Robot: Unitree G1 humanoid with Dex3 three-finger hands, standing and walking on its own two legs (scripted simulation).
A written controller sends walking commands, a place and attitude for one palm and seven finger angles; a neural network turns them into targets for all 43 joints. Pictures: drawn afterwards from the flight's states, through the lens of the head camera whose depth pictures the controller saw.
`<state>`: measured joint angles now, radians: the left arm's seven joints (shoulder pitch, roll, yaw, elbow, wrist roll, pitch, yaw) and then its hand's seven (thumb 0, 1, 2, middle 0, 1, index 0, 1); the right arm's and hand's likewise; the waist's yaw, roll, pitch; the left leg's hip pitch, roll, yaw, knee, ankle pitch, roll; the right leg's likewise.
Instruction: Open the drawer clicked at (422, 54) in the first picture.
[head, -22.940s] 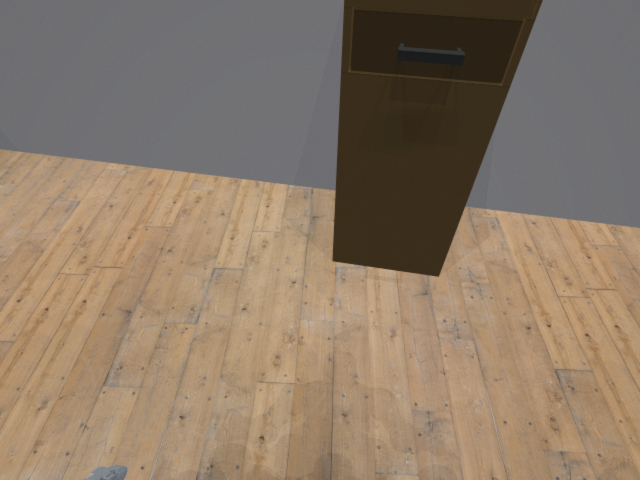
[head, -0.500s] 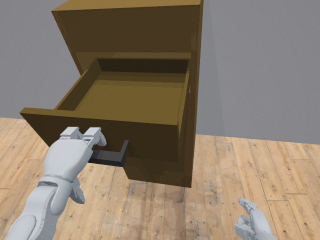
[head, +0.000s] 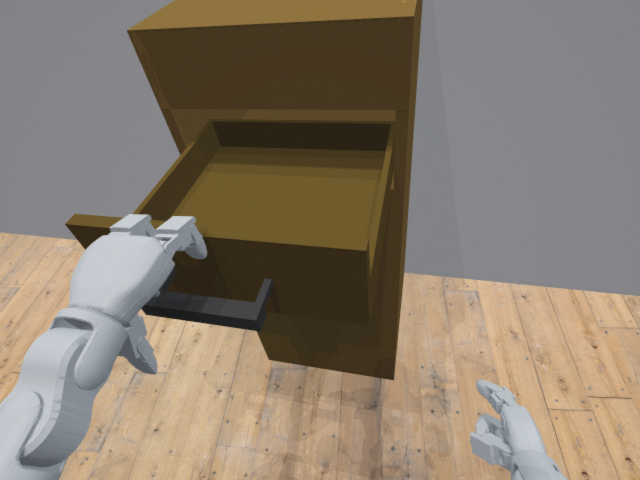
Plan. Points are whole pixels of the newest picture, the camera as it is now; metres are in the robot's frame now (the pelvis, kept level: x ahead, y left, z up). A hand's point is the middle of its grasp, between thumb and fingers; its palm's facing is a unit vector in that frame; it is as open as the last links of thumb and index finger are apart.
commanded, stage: lift the hand off the handle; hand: left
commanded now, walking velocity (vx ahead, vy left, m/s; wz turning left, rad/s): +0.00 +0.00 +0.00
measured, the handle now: (209, 295) +0.29 +0.20 +0.10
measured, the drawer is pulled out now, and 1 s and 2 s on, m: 0.30 0.30 0.30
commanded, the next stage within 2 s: draw the hand back to the body in 0.64 s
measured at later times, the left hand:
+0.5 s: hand (136, 228) +0.27 +0.22 +0.23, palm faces +0.21 +0.00 -0.98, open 13.8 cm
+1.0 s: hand (120, 229) +0.26 +0.23 +0.25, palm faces +0.24 +0.00 -0.97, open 13.8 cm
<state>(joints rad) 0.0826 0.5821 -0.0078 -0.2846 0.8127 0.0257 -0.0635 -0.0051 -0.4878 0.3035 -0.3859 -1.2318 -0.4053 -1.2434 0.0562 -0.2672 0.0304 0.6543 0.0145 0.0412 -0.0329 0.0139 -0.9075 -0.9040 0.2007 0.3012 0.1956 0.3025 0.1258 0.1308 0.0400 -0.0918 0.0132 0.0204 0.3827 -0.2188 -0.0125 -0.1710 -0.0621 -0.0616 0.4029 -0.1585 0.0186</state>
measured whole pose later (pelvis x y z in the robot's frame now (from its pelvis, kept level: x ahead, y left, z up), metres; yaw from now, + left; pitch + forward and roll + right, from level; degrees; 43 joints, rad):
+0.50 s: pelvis +0.00 +0.00 +0.00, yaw -1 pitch -3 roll +1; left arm -0.08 0.69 0.10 -0.37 0.71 0.12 -0.22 0.00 -0.49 0.30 -0.33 -1.20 -0.32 -1.20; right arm 0.05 -0.30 0.05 0.62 0.04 0.07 0.01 0.01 -0.91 -0.90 0.20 0.30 0.20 0.30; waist 0.11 0.14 0.01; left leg -0.13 0.02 0.03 0.41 -0.23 -0.01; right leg -0.22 -0.06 -0.05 0.44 -0.17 0.02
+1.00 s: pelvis -0.01 -0.01 +0.00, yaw -1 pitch -3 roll +1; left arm -0.02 0.72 0.18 -0.43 0.65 0.10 -0.23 0.00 -0.49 0.30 -0.32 -1.20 -0.32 -1.20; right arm 0.07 -0.30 0.05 0.61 0.04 0.05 0.01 0.01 -0.91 -0.90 0.20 0.30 0.19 0.30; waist 0.11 0.15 0.01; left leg -0.16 0.02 0.03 0.45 -0.24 -0.02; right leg -0.25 -0.06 -0.05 0.48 -0.18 0.01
